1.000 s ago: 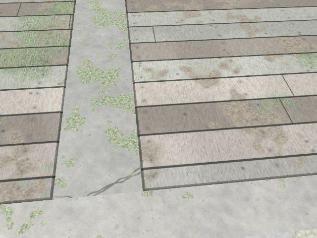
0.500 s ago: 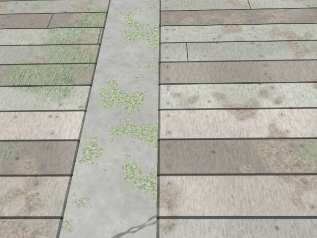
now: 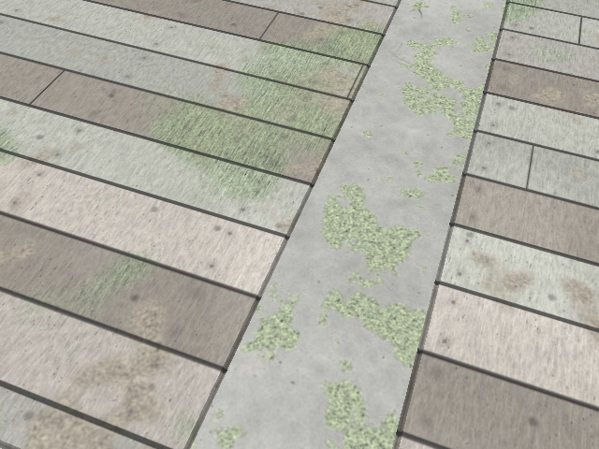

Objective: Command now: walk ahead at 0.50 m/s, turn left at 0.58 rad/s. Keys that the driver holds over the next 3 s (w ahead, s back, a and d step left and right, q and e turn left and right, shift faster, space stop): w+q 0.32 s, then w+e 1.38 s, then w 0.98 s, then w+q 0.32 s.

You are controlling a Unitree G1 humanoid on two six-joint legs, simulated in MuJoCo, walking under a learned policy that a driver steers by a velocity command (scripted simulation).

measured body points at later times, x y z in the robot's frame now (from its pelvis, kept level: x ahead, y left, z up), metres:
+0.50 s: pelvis +0.29 -0.03 -0.01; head +0.32 -0.03 +0.44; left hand +0.41 +0.26 -0.11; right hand +0.34 -0.30 -0.14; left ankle +0.08 +0.03 -0.65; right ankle +0.39 -0.09 -0.73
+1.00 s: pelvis +0.54 +0.04 +0.00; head +0.57 +0.05 +0.45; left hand +0.53 +0.32 -0.14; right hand +0.76 -0.19 -0.08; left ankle +0.61 +0.14 -0.73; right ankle +0.41 -0.08 -0.69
